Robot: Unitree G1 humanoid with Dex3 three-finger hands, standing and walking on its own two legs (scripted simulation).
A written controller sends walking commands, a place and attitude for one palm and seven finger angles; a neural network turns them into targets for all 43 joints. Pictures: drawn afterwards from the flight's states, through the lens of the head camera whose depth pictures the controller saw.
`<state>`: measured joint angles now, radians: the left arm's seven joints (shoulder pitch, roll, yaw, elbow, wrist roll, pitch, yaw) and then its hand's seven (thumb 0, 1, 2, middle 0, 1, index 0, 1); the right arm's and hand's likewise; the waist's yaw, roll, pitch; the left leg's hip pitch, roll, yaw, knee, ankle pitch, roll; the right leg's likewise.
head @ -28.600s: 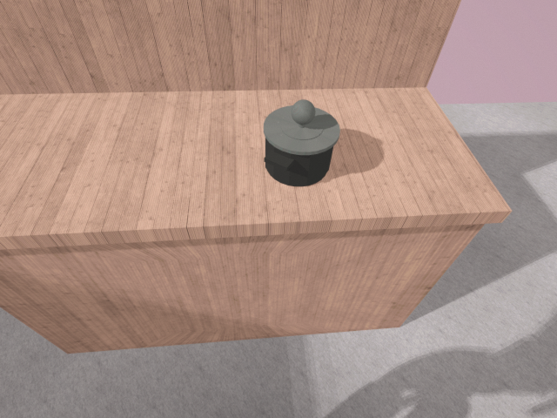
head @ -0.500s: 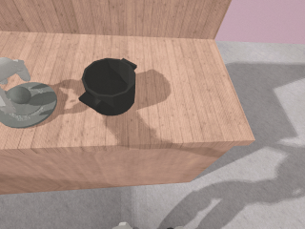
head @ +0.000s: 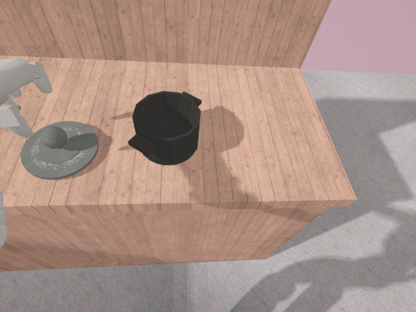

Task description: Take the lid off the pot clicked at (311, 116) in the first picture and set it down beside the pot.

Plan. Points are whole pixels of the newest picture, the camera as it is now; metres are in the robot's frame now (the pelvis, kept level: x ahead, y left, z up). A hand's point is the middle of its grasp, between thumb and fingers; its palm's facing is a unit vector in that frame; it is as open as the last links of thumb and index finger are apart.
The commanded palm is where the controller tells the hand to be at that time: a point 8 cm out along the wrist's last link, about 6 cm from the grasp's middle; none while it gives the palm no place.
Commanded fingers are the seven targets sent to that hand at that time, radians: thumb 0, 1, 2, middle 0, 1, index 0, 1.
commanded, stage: raise the empty hand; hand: left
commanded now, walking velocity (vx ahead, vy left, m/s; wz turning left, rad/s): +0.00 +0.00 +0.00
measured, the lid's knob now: (54, 137) +0.46 +0.32 +0.02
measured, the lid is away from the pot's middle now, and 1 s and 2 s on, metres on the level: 0.24 0.24 0.24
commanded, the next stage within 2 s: draw the hand back to the body in 0.72 s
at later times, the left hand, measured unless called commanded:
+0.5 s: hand out of the picture +0.45 +0.34 +0.17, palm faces -0.34 -0.11 -0.93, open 11.0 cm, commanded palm +0.48 +0.32 +0.23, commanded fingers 0.00 0.05 0.52 -0.31 -0.94 -0.31 -0.94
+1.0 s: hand (6, 80) +0.45 +0.33 +0.18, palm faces -0.33 -0.12 -0.94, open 11.0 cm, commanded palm +0.45 +0.31 +0.24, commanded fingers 0.00 0.05 0.52 -0.31 -0.94 -0.31 -0.94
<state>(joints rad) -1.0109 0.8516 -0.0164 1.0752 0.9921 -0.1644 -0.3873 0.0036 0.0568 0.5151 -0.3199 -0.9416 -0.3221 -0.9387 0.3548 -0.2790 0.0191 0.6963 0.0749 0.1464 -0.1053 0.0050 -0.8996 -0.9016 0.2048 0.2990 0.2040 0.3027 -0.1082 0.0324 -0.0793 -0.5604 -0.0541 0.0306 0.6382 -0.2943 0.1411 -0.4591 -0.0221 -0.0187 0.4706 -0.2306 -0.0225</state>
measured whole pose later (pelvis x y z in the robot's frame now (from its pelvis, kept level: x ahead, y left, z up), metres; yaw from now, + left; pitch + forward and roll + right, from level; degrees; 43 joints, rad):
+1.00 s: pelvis +0.01 -0.02 +0.01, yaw +2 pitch +11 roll -4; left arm -1.11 0.87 -0.04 1.06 0.99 -0.11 -0.47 0.00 0.06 0.52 -0.32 -0.94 -0.32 -0.94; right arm 0.34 -0.27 0.02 0.68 0.07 0.14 -0.07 0.01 -0.90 -0.90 0.20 0.30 0.20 0.30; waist -0.11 0.03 -0.07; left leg -0.48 -0.06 -0.01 0.55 -0.26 0.12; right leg -0.38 -0.01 0.01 0.40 -0.21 0.01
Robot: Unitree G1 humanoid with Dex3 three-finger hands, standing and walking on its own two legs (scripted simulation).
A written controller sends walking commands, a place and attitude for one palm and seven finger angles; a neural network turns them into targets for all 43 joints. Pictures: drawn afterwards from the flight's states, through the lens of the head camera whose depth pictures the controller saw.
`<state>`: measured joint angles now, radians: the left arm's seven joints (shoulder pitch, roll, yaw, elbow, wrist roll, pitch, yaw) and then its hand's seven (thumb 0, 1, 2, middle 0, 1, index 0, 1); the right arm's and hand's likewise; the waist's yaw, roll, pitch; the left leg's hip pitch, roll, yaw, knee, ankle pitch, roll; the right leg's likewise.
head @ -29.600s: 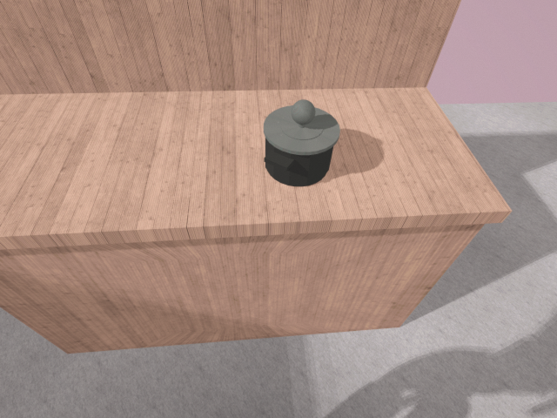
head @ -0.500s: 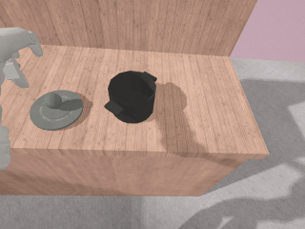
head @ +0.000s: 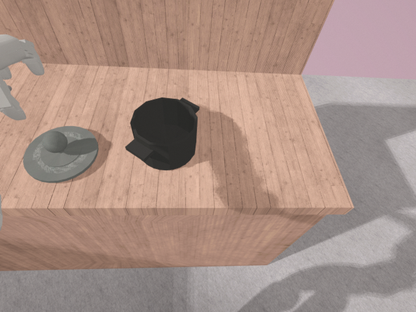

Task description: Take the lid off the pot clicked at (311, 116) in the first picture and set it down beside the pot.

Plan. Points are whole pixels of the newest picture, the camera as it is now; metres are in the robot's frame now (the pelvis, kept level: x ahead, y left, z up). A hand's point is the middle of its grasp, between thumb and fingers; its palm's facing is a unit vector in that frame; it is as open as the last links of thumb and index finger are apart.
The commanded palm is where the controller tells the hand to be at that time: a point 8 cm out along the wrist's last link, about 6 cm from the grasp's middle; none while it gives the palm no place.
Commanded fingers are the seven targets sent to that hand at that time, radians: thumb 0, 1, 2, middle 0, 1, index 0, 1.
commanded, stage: draw the hand back to the body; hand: left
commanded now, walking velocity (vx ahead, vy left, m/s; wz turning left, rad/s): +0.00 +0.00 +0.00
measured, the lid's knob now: (55, 142) +0.47 +0.32 +0.01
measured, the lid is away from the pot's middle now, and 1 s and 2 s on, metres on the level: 0.24 0.24 0.24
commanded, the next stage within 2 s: none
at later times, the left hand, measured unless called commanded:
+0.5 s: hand (42, 99) +0.41 +0.25 +0.19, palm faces +0.27 -0.85 -0.45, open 11.0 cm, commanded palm +0.36 +0.29 +0.22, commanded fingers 0.00 0.16 0.56 -0.29 -0.86 -0.29 -0.86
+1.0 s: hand (54, 131) +0.35 +0.21 +0.19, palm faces +0.49 -0.83 -0.27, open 9.0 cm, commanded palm +0.29 +0.25 +0.20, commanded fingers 0.00 0.69 0.80 -0.23 -0.46 -0.23 -0.46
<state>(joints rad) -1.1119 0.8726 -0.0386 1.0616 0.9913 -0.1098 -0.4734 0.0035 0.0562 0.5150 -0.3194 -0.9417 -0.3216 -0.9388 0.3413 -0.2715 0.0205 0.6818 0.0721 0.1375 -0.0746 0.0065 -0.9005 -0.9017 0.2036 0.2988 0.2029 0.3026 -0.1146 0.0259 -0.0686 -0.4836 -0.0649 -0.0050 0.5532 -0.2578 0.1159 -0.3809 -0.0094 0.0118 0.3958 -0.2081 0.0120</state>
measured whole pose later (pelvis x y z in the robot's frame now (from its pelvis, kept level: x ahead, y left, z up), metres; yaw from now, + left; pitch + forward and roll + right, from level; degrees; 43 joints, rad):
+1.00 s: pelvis +0.02 -0.09 +0.01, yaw +1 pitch -1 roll -1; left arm -0.21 0.46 0.38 0.22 -0.07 -0.07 0.09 0.01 0.48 0.71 -0.26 -0.61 -0.26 -0.61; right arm 0.21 -0.28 0.02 0.68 0.06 -0.03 -0.07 0.01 -0.90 -0.90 0.20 0.30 0.20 0.30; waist 0.00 0.05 0.01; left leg -0.16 0.01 -0.04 0.46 -0.27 0.00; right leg -0.09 0.07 -0.01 0.37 -0.25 -0.05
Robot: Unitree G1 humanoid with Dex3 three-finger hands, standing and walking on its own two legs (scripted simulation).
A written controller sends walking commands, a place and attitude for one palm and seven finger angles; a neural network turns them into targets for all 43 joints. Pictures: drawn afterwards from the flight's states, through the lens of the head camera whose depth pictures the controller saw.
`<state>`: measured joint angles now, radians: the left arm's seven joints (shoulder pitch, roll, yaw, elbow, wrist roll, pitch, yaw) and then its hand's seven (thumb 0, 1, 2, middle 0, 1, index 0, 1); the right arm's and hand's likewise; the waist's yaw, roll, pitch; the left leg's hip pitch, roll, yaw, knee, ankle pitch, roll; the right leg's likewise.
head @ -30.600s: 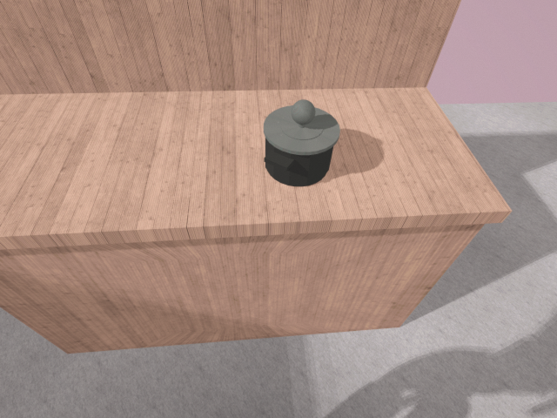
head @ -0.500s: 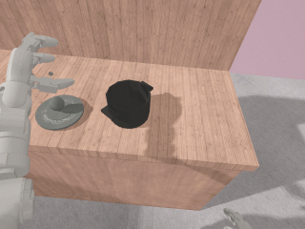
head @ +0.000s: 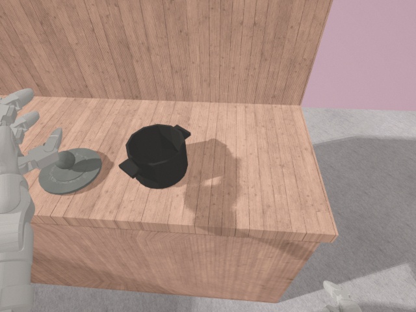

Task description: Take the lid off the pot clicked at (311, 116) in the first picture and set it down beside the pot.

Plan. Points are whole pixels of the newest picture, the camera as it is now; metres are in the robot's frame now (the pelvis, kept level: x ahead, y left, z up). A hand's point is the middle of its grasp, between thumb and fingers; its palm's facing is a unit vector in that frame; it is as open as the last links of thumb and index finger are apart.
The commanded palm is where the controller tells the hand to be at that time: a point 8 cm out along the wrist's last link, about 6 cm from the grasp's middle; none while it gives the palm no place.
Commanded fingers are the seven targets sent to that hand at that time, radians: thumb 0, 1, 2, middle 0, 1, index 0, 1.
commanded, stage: draw the hand back to the body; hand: left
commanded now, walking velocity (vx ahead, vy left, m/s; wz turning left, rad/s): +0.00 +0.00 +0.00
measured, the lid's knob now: (64, 160) +0.46 +0.40 +0.00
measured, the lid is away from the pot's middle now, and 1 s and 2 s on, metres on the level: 0.24 0.24 0.24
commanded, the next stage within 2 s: step back with the hand held close in 1.08 s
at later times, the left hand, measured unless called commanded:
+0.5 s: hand (40, 197) +0.24 +0.26 +0.17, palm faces +0.45 -0.85 -0.27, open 7.5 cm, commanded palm +0.18 +0.30 +0.18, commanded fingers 0.00 0.90 0.90 -0.20 -0.30 -0.20 -0.30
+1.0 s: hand (22, 259) +0.16 +0.25 +0.15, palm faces +0.37 -0.86 -0.34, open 7.4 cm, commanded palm +0.11 +0.30 +0.17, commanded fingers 0.00 0.90 0.90 -0.20 -0.30 -0.20 -0.30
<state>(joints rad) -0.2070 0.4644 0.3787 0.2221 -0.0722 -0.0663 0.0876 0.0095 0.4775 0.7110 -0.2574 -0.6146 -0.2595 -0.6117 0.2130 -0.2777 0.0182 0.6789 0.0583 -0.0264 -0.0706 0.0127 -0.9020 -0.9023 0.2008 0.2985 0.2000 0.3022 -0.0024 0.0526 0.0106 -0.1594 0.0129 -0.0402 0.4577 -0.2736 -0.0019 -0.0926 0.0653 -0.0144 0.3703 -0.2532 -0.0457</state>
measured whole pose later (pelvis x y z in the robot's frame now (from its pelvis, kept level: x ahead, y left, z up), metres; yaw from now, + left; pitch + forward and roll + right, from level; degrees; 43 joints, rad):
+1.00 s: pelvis -0.02 +0.02 +0.00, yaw +0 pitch -5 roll -1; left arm 0.53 0.33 0.26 -0.45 -0.09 -0.09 0.09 0.02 0.89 0.90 -0.21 -0.30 -0.21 -0.30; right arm 0.17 -0.22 0.04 0.64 0.01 -0.11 -0.07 0.01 -0.90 -0.90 0.20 0.30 0.20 0.30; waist 0.05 0.06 0.01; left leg -0.11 -0.01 -0.04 0.44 -0.24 0.02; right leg -0.04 0.04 -0.01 0.35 -0.22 -0.02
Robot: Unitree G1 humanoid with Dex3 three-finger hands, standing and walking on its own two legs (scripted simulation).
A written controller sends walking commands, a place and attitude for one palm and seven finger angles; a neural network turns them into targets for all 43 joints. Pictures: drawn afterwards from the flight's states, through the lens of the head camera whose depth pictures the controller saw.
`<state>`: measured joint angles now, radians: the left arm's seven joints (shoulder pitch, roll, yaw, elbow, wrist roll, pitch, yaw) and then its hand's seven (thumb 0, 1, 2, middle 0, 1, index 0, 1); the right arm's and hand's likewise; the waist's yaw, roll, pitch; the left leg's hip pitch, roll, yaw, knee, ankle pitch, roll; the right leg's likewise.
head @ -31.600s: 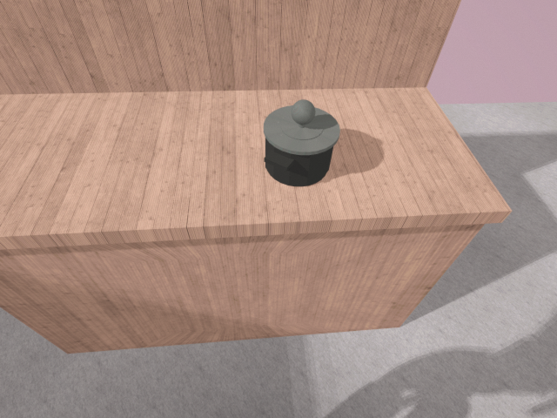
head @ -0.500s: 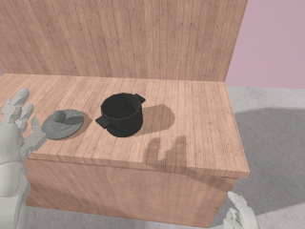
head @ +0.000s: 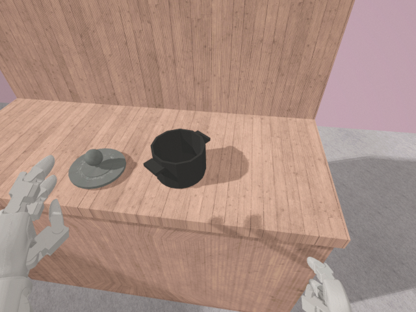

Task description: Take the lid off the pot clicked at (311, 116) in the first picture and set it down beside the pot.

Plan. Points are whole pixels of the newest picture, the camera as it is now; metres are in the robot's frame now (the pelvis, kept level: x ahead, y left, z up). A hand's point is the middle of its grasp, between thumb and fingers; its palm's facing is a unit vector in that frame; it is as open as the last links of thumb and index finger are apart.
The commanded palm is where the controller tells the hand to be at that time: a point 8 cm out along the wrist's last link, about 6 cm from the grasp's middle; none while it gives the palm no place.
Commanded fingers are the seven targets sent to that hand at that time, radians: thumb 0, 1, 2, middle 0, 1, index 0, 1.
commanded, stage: draw the hand back to the body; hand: left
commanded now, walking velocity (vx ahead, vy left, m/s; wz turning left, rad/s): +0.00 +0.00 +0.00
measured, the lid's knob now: (93, 157) +0.48 +0.38 +0.00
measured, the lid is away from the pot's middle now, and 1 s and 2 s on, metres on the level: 0.24 0.24 0.24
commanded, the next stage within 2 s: step back with the hand held close in 0.08 s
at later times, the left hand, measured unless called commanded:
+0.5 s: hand (59, 232) +0.19 +0.26 +0.13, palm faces +0.22 -0.88 -0.41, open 7.4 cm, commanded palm +0.12 +0.31 +0.17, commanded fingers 0.00 0.90 0.90 -0.20 -0.30 -0.20 -0.30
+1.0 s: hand (14, 278) +0.11 +0.27 +0.14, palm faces +0.27 -0.87 -0.41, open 7.4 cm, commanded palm +0.05 +0.33 +0.17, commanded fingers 0.00 0.90 0.90 -0.20 -0.30 -0.20 -0.30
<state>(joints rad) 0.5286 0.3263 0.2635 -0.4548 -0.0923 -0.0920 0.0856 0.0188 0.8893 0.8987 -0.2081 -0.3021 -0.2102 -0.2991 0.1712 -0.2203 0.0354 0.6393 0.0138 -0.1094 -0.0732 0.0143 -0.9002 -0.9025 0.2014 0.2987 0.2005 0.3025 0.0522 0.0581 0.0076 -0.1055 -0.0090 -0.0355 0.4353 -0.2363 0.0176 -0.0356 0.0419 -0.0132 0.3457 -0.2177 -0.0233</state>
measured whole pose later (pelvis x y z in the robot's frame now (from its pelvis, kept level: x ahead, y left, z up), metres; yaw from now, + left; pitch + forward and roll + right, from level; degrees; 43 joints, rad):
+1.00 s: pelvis -0.08 +0.05 -0.02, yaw +0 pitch +0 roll -4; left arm 0.67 0.40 0.37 -0.68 -0.07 -0.21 0.10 0.02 0.89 0.90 -0.21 -0.30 -0.21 -0.30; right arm 0.25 -0.20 0.01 0.54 0.02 -0.08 -0.06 0.01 -0.90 -0.90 0.21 0.30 0.20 0.30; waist -0.03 -0.01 0.03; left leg -0.46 -0.02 0.00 0.68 -0.22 0.07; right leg -0.32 0.00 -0.08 0.59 -0.26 0.02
